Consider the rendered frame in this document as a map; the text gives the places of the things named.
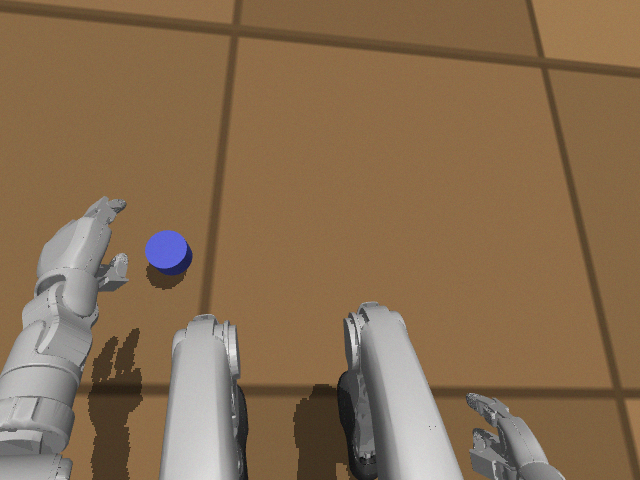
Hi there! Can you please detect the right robot hand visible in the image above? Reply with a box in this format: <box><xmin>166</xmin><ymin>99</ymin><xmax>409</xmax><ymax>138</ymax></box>
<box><xmin>466</xmin><ymin>393</ymin><xmax>549</xmax><ymax>480</ymax></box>

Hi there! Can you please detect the left robot arm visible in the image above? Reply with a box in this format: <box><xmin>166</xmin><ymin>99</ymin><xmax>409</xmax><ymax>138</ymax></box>
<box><xmin>0</xmin><ymin>268</ymin><xmax>99</xmax><ymax>480</ymax></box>

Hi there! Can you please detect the right robot foot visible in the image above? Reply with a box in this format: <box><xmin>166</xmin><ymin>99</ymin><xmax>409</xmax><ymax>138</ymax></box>
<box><xmin>337</xmin><ymin>371</ymin><xmax>378</xmax><ymax>480</ymax></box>

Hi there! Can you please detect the right robot arm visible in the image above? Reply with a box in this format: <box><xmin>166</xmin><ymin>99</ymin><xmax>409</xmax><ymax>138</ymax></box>
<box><xmin>516</xmin><ymin>462</ymin><xmax>566</xmax><ymax>480</ymax></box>

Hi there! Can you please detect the left robot hand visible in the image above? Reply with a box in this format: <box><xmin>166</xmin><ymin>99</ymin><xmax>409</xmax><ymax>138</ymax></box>
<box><xmin>36</xmin><ymin>196</ymin><xmax>129</xmax><ymax>292</ymax></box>

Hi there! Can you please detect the tin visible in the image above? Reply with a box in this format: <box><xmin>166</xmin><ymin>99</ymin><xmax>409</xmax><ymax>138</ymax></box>
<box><xmin>145</xmin><ymin>230</ymin><xmax>192</xmax><ymax>276</ymax></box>

